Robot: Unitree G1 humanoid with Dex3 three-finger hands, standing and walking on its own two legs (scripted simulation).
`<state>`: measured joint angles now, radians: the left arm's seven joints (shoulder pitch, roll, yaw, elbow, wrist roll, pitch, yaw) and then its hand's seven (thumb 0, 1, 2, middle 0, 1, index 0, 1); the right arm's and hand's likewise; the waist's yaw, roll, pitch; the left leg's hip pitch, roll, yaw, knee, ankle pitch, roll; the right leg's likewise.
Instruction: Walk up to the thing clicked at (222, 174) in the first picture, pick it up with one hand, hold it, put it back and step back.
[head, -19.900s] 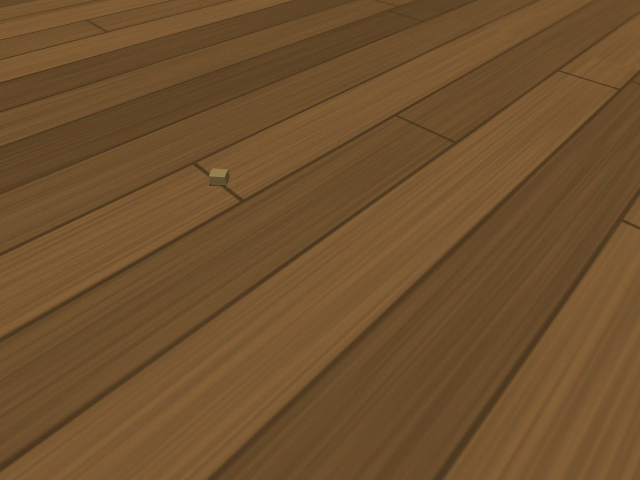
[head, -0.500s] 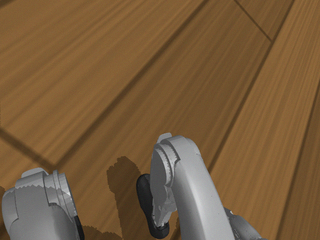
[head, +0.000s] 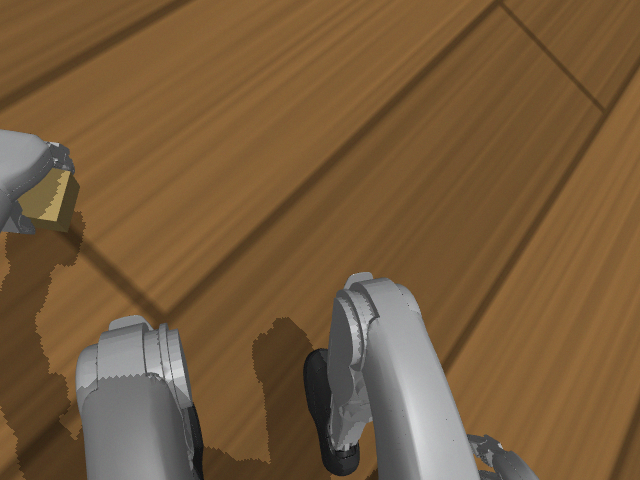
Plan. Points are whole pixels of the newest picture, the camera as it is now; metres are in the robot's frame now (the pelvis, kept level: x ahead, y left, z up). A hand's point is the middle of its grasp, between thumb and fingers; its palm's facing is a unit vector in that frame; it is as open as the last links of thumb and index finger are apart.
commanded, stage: lift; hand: left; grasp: from above
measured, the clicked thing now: (32, 196) +0.49 +0.29 -0.18
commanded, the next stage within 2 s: hold in 1.64 s
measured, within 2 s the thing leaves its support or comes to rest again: neither
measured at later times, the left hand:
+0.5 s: hand out of the picture +0.42 +0.30 -0.03, palm faces -0.49 -0.01 -0.87, open 9.2 cm
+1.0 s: hand out of the picture +0.34 +0.29 +0.19, palm faces -0.45 -0.05 -0.89, open 9.2 cm
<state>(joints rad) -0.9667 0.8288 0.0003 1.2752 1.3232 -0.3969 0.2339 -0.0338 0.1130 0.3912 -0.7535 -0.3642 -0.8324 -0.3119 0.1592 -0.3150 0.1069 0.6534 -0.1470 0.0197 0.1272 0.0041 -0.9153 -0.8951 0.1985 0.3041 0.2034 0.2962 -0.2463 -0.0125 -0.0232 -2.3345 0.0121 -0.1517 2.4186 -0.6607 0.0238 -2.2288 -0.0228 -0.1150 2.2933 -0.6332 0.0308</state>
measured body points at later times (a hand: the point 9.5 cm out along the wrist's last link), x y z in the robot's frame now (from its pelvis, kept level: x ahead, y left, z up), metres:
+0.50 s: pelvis +0.00 +0.00 +0.08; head +0.20 +0.07 +0.47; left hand +0.44 +0.30 +0.02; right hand +0.10 -0.27 -0.04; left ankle +0.08 +0.12 -0.30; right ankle +0.12 -0.13 -0.30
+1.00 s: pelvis +0.01 +0.01 +0.26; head +0.12 +0.04 +0.69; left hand +0.36 +0.29 +0.24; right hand +0.16 -0.24 +0.14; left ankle +0.08 +0.12 -0.30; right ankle +0.11 -0.13 -0.30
